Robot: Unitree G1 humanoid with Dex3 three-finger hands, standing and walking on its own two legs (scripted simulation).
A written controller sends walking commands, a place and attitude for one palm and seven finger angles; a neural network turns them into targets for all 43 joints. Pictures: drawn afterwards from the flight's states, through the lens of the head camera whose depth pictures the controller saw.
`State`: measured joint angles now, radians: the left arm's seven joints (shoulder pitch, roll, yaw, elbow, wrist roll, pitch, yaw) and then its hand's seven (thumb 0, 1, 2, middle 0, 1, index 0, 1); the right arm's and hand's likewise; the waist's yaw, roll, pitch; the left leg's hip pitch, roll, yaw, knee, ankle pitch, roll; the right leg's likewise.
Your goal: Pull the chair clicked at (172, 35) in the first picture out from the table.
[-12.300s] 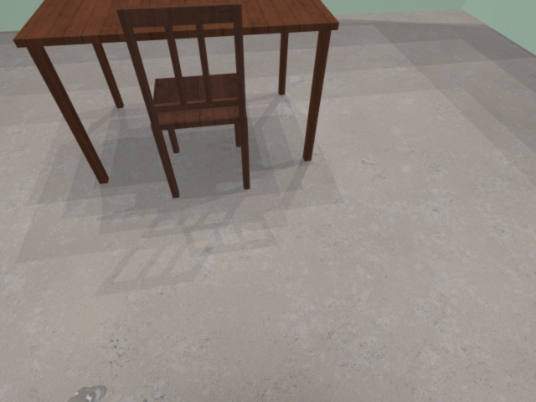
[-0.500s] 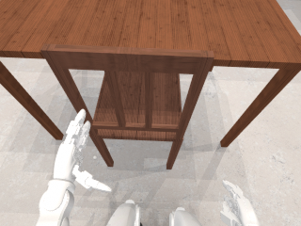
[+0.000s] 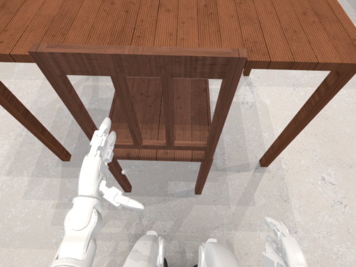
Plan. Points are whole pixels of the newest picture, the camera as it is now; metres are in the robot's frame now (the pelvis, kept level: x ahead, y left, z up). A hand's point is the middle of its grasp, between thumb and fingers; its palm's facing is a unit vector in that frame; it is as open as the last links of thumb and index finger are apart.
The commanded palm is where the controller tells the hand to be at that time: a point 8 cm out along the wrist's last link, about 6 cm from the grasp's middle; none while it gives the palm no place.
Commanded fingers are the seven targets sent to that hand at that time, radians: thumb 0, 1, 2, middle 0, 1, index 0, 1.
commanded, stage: aim the fingers beside a spindle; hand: left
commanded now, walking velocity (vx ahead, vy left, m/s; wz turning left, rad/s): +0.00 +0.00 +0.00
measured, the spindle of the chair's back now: (130, 115) +0.47 +0.15 +0.01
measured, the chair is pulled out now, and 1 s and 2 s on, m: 0.00 0.00 0.00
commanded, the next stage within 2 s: push the fingers through the gap in 0.78 s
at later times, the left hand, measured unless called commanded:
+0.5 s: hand (130, 168) +0.32 +0.12 +0.02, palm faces -0.02 -1.00 -0.04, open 17.0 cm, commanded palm +0.29 +0.17 +0.01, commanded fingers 0.00 -0.50 0.30 -0.06 -0.08 -0.06 -0.08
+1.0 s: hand (130, 168) +0.32 +0.12 +0.01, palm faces -0.04 -1.00 -0.03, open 17.0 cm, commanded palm +0.31 +0.17 +0.01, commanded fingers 0.00 -0.50 0.30 -0.06 -0.08 -0.06 -0.08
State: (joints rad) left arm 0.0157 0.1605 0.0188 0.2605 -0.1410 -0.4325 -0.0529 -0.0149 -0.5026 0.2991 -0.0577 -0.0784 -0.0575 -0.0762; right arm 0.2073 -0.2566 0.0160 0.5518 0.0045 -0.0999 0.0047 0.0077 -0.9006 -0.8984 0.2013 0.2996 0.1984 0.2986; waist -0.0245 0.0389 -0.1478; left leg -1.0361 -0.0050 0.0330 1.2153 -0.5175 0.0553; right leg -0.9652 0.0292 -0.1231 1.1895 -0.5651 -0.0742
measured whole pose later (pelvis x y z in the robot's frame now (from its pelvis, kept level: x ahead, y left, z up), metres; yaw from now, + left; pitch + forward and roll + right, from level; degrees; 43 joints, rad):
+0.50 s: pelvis +0.00 +0.00 -0.01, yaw +0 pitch +21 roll -1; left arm -0.06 0.14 0.01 0.32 -0.13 -0.45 -0.02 -0.02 -0.50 0.30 -0.06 -0.08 -0.06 -0.08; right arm 0.20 -0.25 0.01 0.55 0.00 -0.06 0.01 0.01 -0.90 -0.90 0.20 0.30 0.20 0.30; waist -0.02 0.04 -0.15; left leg -1.08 -0.01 0.04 1.25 -0.52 0.05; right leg -1.02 0.03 -0.12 1.23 -0.57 -0.08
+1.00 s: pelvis +0.00 +0.00 -0.01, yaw +0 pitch +21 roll -2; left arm -0.08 0.14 -0.01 0.34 -0.12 -0.44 -0.03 -0.01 -0.50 0.30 -0.06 -0.08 -0.06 -0.08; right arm 0.19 -0.25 0.02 0.55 0.01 -0.06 0.01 0.01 -0.90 -0.90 0.20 0.30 0.20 0.30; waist -0.02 0.05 -0.15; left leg -1.09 -0.01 0.03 1.25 -0.52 0.06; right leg -1.02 0.02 -0.12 1.22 -0.57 -0.07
